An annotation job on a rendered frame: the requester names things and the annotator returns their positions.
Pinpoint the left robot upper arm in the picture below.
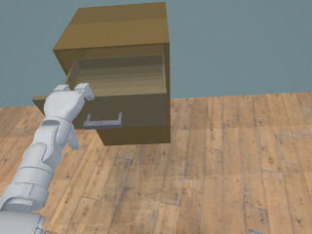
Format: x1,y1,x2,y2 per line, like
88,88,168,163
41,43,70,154
0,209,45,234

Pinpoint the robot left hand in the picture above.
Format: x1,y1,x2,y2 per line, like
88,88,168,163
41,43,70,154
43,83,94,150

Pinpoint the cabinet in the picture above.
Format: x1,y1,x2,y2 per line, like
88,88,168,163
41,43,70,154
53,2,171,146

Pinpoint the handle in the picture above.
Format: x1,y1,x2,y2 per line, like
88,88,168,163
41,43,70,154
83,112,123,130

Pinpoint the robot left forearm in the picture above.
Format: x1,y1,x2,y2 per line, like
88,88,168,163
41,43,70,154
0,116,71,213

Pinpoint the drawer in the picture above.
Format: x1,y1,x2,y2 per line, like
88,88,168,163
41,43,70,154
32,54,168,130

